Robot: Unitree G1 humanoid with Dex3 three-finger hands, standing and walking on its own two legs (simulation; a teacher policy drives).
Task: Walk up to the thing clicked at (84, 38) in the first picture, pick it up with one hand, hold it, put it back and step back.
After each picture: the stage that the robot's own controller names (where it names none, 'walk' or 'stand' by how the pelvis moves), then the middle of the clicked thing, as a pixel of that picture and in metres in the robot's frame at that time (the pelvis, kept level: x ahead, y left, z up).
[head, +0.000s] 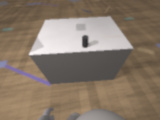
stand; (85, 41) +0.74 +0.12 -0.01
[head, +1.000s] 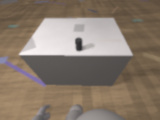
walk; (78, 44) +0.64 +0.18 +0.01
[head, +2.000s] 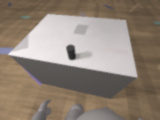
stand; (71, 52) +0.49 +0.21 +0.03
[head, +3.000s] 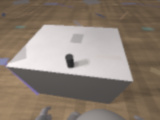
stand; (70, 61) +0.46 +0.21 +0.00
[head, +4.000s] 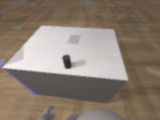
stand; (67, 62) +0.46 +0.23 -0.02
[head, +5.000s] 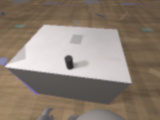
stand; (69, 62) +0.45 +0.21 -0.02
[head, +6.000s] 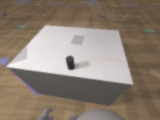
stand; (70, 63) +0.45 +0.20 -0.02
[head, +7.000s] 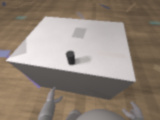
rise first; (71, 58) +0.46 +0.21 -0.01
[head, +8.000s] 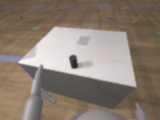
go down; (73, 62) +0.47 +0.22 -0.01
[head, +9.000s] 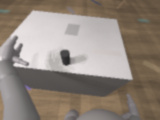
go down; (65, 58) +0.45 +0.19 +0.01
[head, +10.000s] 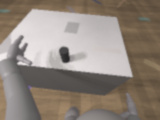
approach; (64, 55) +0.46 +0.20 +0.02
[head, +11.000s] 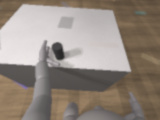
close in; (58, 51) +0.47 +0.22 +0.05
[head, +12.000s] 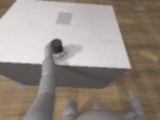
close; (58, 48) +0.47 +0.21 +0.06
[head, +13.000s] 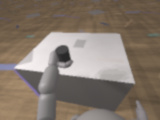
lift; (64, 57) +0.32 +0.18 +0.23
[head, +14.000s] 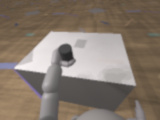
hold; (67, 55) +0.32 +0.17 +0.23
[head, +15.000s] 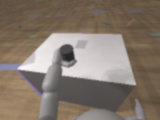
hold; (68, 56) +0.32 +0.16 +0.23
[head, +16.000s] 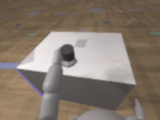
hold; (68, 56) +0.32 +0.16 +0.23
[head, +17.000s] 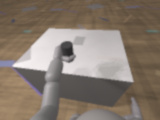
crouch; (68, 52) +0.38 +0.17 +0.20
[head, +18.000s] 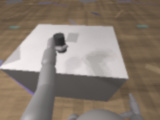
lower; (60, 43) +0.47 +0.21 +0.18
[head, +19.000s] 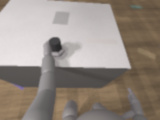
lower; (56, 47) +0.48 +0.21 +0.06
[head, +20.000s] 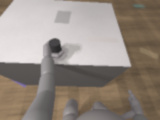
lower; (56, 48) +0.47 +0.21 +0.06
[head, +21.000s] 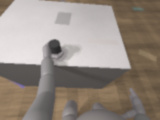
lower; (56, 49) +0.47 +0.22 +0.06
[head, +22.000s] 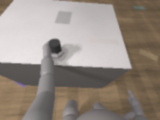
lower; (56, 48) +0.47 +0.22 +0.06
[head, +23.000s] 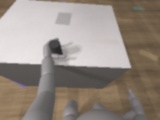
open; (56, 49) +0.47 +0.22 +0.06
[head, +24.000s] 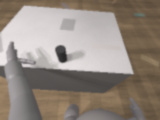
sink last; (61, 54) +0.45 +0.20 +0.05
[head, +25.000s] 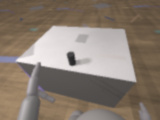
sink last; (71, 59) +0.48 +0.23 +0.03
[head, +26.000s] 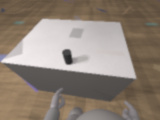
stand; (67, 57) +0.46 +0.21 +0.04
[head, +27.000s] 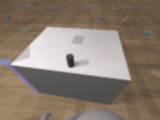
stand; (70, 61) +0.48 +0.22 -0.01
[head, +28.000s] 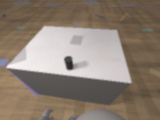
stand; (69, 63) +0.45 +0.21 -0.01
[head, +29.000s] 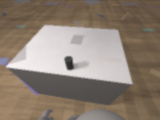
stand; (69, 63) +0.44 +0.21 -0.02
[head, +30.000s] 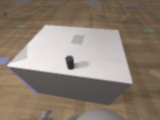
stand; (70, 62) +0.45 +0.21 -0.02
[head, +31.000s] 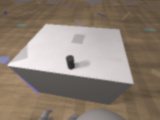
stand; (70, 62) +0.45 +0.20 -0.02
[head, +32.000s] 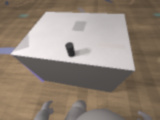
walk; (70, 50) +0.52 +0.22 +0.00
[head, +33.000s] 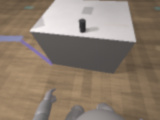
walk; (82, 26) +0.81 +0.15 +0.01
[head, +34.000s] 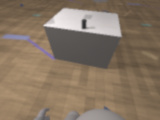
stand; (84, 24) +1.12 +0.19 +0.00
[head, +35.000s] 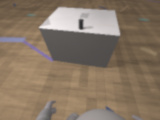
stand; (81, 24) +1.07 +0.19 -0.01
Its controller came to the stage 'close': yes
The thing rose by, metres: 0.24
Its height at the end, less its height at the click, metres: +0.00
